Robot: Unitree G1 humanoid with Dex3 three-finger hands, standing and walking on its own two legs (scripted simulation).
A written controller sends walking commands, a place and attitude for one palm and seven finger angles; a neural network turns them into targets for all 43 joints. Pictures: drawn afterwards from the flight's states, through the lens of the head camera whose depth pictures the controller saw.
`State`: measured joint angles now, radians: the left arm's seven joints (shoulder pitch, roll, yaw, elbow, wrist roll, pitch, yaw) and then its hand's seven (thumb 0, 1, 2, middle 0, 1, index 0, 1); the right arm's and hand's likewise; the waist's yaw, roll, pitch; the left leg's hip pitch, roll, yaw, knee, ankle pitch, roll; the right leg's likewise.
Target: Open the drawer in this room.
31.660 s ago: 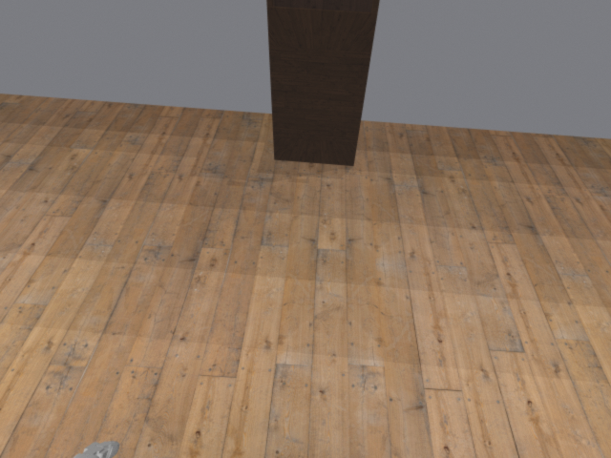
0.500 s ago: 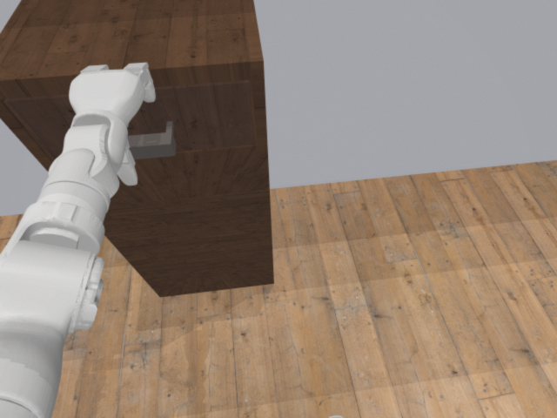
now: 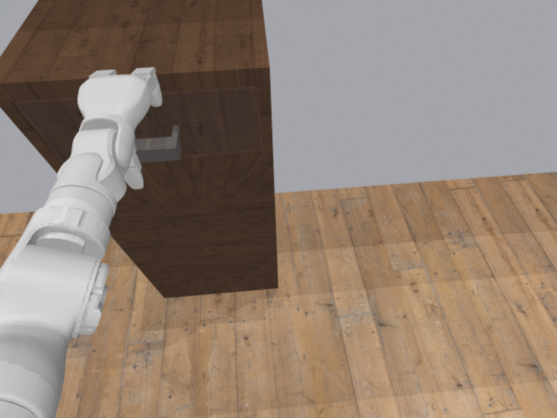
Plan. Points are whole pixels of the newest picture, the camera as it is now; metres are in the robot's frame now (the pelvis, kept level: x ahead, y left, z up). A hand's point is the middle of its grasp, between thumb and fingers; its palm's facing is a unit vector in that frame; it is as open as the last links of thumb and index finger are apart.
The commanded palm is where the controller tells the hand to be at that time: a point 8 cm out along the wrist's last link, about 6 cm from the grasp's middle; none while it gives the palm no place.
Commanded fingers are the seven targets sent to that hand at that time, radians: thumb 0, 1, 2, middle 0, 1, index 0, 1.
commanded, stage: re-aim the fingers above the handle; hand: left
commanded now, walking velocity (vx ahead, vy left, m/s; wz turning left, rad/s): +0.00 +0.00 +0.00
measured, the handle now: (148, 141) +0.55 +0.21 +0.06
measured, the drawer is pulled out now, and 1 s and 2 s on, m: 0.00 0.00 0.00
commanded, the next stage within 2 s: lower the fingers behind the handle in 1.48 s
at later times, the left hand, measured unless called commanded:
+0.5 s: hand (134, 131) +0.50 +0.20 +0.12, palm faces +0.00 +0.02 -1.00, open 13.6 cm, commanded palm +0.49 +0.19 +0.17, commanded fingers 0.00 -0.50 0.30 -0.30 -1.20 -0.30 -1.20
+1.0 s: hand (152, 135) +0.51 +0.18 +0.11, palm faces +0.01 -0.01 -1.00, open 13.5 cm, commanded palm +0.48 +0.19 +0.18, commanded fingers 0.00 -0.50 0.30 -0.30 -1.20 -0.30 -1.20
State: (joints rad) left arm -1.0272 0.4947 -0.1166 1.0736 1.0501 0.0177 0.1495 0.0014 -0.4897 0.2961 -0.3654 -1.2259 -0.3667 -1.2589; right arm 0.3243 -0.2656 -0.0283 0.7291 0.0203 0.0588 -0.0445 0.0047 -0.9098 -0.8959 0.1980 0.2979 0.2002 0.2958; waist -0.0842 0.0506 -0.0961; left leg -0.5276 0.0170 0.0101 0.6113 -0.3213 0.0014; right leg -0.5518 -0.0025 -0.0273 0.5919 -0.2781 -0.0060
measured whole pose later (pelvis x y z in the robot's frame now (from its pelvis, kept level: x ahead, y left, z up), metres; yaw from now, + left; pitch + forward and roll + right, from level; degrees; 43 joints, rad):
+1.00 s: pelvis +0.00 +0.01 +0.00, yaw -2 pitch +13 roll +0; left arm -0.96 0.44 -0.07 1.04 1.07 0.05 0.19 0.00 -0.49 0.30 -0.40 -1.22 -0.37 -1.24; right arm 0.29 -0.25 -0.02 0.71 0.02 0.05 -0.05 0.01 -0.91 -0.90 0.20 0.30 0.20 0.30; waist -0.10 0.06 -0.09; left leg -0.49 0.01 0.05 0.58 -0.32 0.01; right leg -0.54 0.00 0.01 0.57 -0.26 0.01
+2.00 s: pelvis +0.01 +0.00 +0.00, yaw -2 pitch +13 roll +0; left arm -0.86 0.46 -0.06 0.95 1.07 0.01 0.20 0.00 -0.49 0.30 -0.32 -1.20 -0.32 -1.20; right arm 0.31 -0.26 -0.05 0.72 0.01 0.07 -0.03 0.01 -0.91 -0.90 0.20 0.30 0.20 0.30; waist -0.07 0.05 -0.10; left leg -0.50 0.02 0.04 0.60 -0.34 0.00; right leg -0.54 0.00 0.00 0.60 -0.29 0.00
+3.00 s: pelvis -0.01 +0.00 -0.01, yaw -2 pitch +17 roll +0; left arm -0.93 0.45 -0.08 1.09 1.09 0.05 0.28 0.00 -0.49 0.30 -0.32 -1.20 -0.27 -1.28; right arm 0.34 -0.26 -0.05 0.72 0.01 0.06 -0.03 0.00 -0.91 -0.90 0.20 0.30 0.20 0.30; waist -0.11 0.04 -0.13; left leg -0.63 0.03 0.04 0.69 -0.35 0.01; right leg -0.66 0.01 0.01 0.67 -0.29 0.00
